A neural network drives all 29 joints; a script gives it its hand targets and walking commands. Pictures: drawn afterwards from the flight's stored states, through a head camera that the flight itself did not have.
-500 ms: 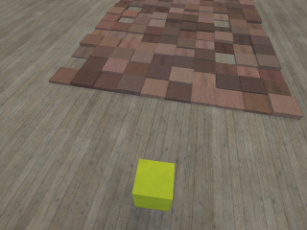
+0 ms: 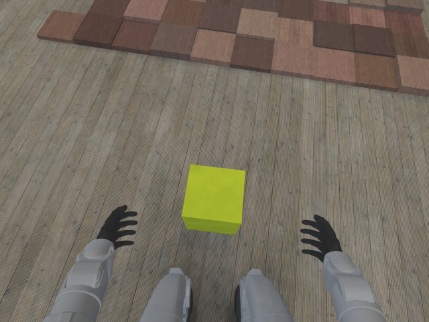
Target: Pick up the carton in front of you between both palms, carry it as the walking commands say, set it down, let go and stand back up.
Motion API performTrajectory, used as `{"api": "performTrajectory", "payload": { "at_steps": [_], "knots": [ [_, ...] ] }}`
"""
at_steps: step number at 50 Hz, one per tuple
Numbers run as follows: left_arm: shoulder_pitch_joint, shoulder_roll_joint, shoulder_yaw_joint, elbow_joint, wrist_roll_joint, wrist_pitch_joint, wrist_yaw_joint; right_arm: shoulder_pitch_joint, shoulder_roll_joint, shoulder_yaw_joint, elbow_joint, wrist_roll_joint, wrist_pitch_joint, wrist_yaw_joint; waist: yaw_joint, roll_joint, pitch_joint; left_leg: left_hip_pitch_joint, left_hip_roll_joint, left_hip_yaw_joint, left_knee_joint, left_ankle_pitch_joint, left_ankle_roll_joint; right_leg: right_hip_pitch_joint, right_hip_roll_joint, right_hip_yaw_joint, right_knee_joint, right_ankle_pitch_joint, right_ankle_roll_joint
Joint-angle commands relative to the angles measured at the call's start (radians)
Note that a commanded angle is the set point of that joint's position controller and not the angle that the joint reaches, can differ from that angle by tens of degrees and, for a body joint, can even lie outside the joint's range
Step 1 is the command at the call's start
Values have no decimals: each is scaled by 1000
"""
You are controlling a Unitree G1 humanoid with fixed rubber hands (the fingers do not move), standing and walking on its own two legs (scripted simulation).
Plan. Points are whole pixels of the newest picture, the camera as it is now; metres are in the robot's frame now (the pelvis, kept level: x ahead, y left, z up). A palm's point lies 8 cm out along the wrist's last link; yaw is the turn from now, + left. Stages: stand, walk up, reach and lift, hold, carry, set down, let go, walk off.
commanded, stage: reach and lift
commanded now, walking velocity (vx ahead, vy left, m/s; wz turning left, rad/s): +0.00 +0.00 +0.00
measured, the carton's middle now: (214, 202) +0.48 +0.00 -0.58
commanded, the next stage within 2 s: none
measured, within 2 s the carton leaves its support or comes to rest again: neither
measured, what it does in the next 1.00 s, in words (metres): lowers itself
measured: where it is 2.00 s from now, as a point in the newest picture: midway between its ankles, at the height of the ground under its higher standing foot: outside the picture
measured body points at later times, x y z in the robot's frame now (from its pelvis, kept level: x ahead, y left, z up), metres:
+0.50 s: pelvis -0.05 +0.01 -0.05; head +0.22 +0.01 +0.30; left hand +0.47 +0.20 -0.14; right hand +0.43 -0.20 -0.14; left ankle +0.03 +0.12 -0.67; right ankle +0.03 -0.12 -0.67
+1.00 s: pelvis -0.03 +0.00 -0.13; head +0.31 +0.01 +0.16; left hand +0.51 +0.19 -0.29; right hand +0.47 -0.19 -0.29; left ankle +0.04 +0.12 -0.67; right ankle +0.03 -0.12 -0.67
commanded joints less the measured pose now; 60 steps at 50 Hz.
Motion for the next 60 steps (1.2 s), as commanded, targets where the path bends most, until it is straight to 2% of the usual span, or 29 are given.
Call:
{"api": "performTrajectory", "payload": {
  "at_steps": [1, 7, 14, 19, 26, 29, 34, 39, 44, 47, 50, 54, 60],
  "knots": [
    [-207, 90, 28, -45, -17, 30, 2, -189, -75, -25, -69, 23, 33, -16, -4, 13, -444, 176, -34, -1, -75, 256, -10, 141, 31, -9, -76, 264, 20],
    [-504, 113, 79, 67, 8, 53, 2, -460, -67, -88, 21, 13, 58, -42, -8, 23, -490, 96, -42, -4, -51, 202, -13, 38, 41, -20, -51, 202, 28],
    [-899, 169, 126, 178, 19, 4, 15, -808, -93, -159, 97, 8, 4, -82, -19, 42, -607, 43, -43, -1, -40, 111, -18, -50, 45, -38, -38, 108, 38],
    [-1128, 216, 126, 290, -1, -39, 24, -1007, -118, -189, 177, 20, -41, -110, -33, 58, -748, 23, -49, 1, -15, 119, -24, -106, 50, -48, -10, 106, 43],
    [-1339, 264, 145, 401, 4, -113, 21, -1196, -142, -232, 241, 5, -112, -109, -44, 65, -896, -11, -61, -10, 17, 241, -23, -170, 62, -50, 18, 211, 47],
    [-1383, 273, 163, 408, 26, -139, 15, -1230, -142, -249, 238, -8, -136, -101, -43, 70, -986, 24, -65, -14, 30, 354, -21, -168, 69, -48, 22, 307, 47],
    [-1349, 240, 203, 383, 73, -175, 4, -1182, -120, -283, 218, -42, -176, -77, -41, 85, -1090, 84, -65, -33, 62, 621, -20, -204, 77, -34, 35, 510, 42],
    [-1281, 178, 257, 382, 120, -214, -3, -1129, -71, -327, 238, -89, -220, -54, -29, 81, -998, -53, -49, -54, 129, 708, -18, -370, 73, -27, 92, 560, 49],
    [-1233, 153, 279, 398, 140, -229, 6, -1105, -52, -345, 270, -111, -240, -56, -19, 63, -947, -270, -52, -47, 267, 615, -24, -532, 74, -27, 238, 494, 60],
    [-1246, 171, 265, 393, 121, -236, 21, -1126, -63, -330, 273, -96, -244, -70, -13, 53, -963, -394, -59, -35, 371, 543, -27, -583, 79, -27, 351, 461, 63],
    [-1297, 216, 219, 374, 68, -241, 41, -1176, -101, -287, 264, -48, -245, -93, -16, 51, -1035, -469, -66, -23, 484, 500, -28, -593, 82, -28, 467, 455, 63],
    [-1385, 286, 120, 349, -39, -236, 69, -1253, -166, -199, 250, 54, -235, -126, -22, 64, -1165, -490, -66, -4, 632, 439, -30, -583, 81, -41, 615, 416, 62],
    [-1546, 345, 9, 391, -153, -209, 95, -1408, -219, -111, 285, 162, -201, -155, -25, 86, -1129, -549, -45, 10, 773, 238, -24, -647, 63, -58, 758, 222, 54]
  ]
}}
